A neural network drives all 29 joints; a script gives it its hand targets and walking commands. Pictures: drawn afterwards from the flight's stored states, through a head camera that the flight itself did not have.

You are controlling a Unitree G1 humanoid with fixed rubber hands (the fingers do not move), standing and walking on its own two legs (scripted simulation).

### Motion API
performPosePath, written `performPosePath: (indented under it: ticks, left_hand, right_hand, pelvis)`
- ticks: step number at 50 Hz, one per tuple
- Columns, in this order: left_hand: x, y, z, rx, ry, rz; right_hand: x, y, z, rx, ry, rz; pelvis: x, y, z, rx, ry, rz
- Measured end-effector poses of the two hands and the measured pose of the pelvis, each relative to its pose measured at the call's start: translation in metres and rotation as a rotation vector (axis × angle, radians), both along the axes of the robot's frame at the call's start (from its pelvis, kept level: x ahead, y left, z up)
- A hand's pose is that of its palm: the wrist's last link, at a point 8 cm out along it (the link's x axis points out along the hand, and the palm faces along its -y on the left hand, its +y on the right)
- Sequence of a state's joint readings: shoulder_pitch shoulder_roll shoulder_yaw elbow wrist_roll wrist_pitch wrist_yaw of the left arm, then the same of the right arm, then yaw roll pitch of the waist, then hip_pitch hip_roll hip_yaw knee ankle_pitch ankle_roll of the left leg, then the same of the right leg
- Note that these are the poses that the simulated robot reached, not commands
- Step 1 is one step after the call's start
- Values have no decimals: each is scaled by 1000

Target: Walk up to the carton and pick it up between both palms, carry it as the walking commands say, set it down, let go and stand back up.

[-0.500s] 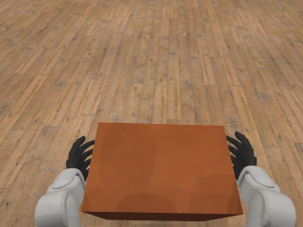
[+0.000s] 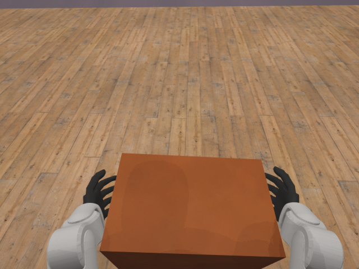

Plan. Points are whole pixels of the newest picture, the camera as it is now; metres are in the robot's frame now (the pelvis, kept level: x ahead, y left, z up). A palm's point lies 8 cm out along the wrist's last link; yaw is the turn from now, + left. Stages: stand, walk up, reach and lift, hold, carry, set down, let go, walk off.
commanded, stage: carry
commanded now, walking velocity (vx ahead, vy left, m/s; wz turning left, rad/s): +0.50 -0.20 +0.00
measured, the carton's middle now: (187, 222) +0.24 +0.00 -0.01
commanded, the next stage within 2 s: none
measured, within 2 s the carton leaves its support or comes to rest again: neither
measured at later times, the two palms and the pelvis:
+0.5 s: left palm (107, 145) +0.40 +0.20 +0.06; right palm (256, 143) +0.40 -0.17 +0.08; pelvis +0.16 +0.02 -0.01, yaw -2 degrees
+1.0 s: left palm (131, 95) +0.61 +0.18 +0.07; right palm (249, 90) +0.61 -0.19 +0.09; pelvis +0.37 +0.00 +0.00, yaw -3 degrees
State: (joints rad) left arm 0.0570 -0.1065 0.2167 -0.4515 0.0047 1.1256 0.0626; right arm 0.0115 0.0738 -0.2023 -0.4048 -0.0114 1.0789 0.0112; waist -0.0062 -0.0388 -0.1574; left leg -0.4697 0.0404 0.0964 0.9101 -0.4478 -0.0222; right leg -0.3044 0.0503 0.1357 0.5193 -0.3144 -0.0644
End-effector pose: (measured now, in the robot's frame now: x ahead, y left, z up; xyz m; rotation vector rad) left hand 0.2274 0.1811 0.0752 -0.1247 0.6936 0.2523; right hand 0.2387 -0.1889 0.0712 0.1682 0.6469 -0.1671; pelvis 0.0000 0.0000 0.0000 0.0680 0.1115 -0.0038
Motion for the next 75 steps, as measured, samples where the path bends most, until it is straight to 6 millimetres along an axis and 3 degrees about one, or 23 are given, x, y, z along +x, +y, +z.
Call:
performPosePath:
  ticks: [12, 18, 26, 30, 39, 49, 57, 61, 67, 71, 75]
  left_hand:
    - [68, 38, -24, -58, 1, -11]
    - [108, 39, -16, -79, -1, -24]
    - [182, 17, -12, -46, -43, -27]
    - [214, 7, -12, -54, -26, -14]
    - [287, 14, -33, -107, -21, -10]
    - [375, 4, -10, -99, -32, -25]
    - [456, -32, -15, -56, -39, -19]
    - [493, -44, -11, -47, -19, -16]
    - [545, -50, -23, -64, -3, -9]
    - [593, -48, -30, -87, -26, -13]
    - [634, -53, -21, -88, -23, -25]
  right_hand:
    - [63, 39, -2, -60, 9, -13]
    - [98, 40, 12, -80, 9, -26]
    - [170, 17, 3, -51, -28, -27]
    - [203, 7, 1, -59, -8, -18]
    - [275, 15, -1, -112, 2, -13]
    - [357, 5, 18, -105, -5, -29]
    - [440, -32, -4, -61, -9, -22]
    - [478, -44, -4, -53, 14, -19]
    - [533, -50, -9, -72, 33, -12]
    - [579, -47, -8, -94, 12, -17]
    - [615, -52, 2, -95, 16, -29]
  pelvis:
    - [62, 35, -12, -60, 28, -15]
    - [100, 37, -1, -89, 15, -28]
    - [171, 17, -13, -83, 48, -29]
    - [204, 11, -10, -84, 43, -24]
    - [275, 15, -18, -104, 36, -29]
    - [361, 7, 1, -121, 10, -42]
    - [443, -27, -15, -90, 30, -37]
    - [479, -39, -8, -77, 32, -34]
    - [533, -46, -12, -75, 18, -28]
    - [579, -45, -19, -84, 40, -35]
    - [618, -48, -9, -90, 16, -44]
